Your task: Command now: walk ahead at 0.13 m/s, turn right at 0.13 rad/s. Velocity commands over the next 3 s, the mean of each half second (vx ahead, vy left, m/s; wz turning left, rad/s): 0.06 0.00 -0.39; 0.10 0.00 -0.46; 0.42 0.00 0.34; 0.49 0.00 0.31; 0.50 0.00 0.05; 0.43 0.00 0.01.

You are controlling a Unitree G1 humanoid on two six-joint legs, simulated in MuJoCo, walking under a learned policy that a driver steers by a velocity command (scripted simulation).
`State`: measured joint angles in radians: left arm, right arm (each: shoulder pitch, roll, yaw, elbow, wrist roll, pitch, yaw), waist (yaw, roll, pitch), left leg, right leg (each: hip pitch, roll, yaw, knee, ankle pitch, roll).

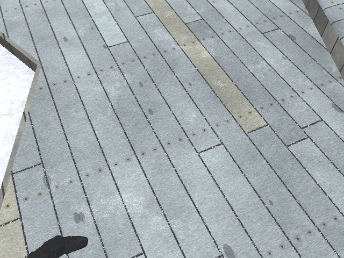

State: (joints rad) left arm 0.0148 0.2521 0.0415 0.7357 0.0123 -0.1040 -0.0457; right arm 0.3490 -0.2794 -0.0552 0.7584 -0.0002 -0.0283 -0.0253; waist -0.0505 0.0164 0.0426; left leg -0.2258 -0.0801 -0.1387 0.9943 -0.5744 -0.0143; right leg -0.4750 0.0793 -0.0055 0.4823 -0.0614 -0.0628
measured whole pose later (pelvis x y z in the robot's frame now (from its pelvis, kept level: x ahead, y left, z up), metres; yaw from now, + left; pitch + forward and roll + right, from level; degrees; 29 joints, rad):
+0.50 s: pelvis +0.07 +0.04 +0.02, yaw -16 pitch +1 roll -1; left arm 0.18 0.34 0.11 0.73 -0.02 0.05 0.02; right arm 0.20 -0.25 -0.05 0.63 -0.03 -0.01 -0.04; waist 0.00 -0.04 0.03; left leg -0.29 0.02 0.01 0.48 -0.22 0.01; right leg -0.57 0.08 0.10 1.12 -0.41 0.07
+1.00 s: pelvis +0.08 -0.02 +0.03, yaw -30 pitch +2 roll +2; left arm 0.29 0.25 0.05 0.70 0.00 -0.02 0.00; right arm 0.22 -0.33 -0.10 0.70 0.01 -0.04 0.00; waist 0.01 0.04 -0.02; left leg -0.59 0.07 0.00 0.97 -0.18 -0.04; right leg -0.15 0.03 0.03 0.34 -0.23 -0.06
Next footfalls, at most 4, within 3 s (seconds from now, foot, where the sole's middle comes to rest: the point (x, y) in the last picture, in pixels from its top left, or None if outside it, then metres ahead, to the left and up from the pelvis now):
0.34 left None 0.16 0.14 -0.76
0.76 right None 0.04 -0.10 -0.76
1.34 left None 0.42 0.00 -0.76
1.84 right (232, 193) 0.68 -0.25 -0.76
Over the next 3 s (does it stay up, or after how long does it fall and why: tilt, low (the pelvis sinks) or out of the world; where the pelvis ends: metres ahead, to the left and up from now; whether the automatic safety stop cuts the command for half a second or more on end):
stays up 1.15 -0.20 0.01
